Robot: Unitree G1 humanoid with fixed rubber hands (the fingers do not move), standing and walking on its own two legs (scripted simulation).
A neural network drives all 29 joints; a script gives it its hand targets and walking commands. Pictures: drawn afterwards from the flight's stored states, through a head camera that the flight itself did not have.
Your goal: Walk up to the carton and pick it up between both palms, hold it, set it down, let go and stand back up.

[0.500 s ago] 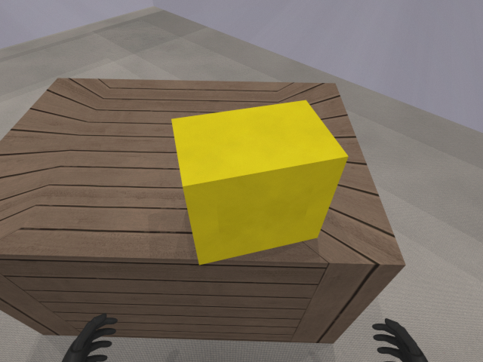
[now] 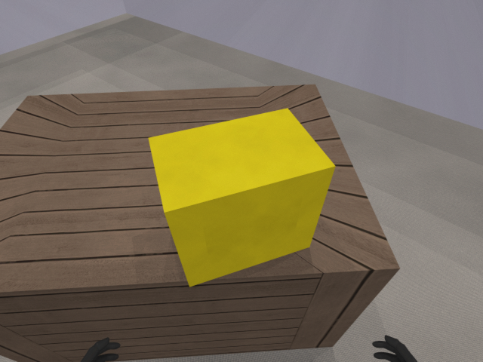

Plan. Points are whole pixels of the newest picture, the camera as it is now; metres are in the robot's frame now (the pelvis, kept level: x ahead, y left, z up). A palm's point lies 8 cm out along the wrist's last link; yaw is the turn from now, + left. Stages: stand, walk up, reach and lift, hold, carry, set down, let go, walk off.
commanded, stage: walk up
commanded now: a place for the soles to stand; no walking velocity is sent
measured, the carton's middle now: (238, 198) +0.44 +0.02 +0.01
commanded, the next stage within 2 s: reach and lift in 1.10 s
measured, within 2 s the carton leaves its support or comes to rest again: neither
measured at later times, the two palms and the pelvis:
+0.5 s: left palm out of the picture +0.16 +0.26 -0.06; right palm out of the picture +0.12 -0.28 -0.08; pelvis +0.00 +0.00 -0.01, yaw -4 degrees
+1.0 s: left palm out of the picture +0.15 +0.27 -0.06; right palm out of the picture +0.08 -0.28 -0.09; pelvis -0.01 +0.01 +0.00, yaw -5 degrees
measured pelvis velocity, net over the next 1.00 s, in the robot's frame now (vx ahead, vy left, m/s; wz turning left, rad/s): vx -0.01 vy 0.01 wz -0.09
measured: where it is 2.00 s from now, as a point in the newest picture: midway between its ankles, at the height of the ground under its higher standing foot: outside the picture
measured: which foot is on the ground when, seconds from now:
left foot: down 0.00-1.00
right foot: down 0.00-1.00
